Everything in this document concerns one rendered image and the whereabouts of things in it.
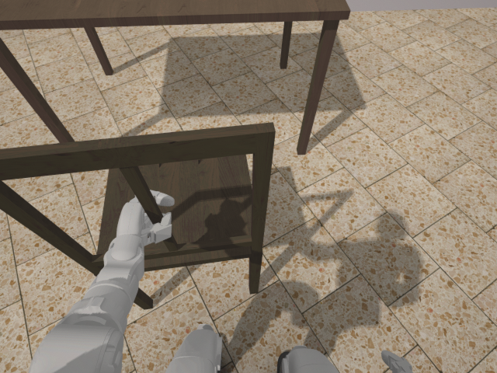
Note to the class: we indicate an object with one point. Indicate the left robot upper arm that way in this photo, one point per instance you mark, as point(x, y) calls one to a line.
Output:
point(81, 349)

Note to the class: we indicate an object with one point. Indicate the robot right shin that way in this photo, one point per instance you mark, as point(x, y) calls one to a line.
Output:
point(297, 347)

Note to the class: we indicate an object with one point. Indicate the table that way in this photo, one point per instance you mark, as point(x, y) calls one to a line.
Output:
point(88, 14)

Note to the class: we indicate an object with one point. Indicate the robot right hand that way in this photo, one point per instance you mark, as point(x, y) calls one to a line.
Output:
point(395, 363)

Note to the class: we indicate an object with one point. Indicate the chair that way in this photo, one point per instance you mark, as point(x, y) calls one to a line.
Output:
point(217, 215)

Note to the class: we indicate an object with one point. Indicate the robot left forearm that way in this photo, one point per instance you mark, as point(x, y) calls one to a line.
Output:
point(111, 295)

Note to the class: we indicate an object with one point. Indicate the robot left thigh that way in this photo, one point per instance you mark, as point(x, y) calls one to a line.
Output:
point(200, 352)

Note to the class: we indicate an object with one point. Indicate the robot left hand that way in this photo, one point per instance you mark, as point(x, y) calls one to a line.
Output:
point(134, 221)

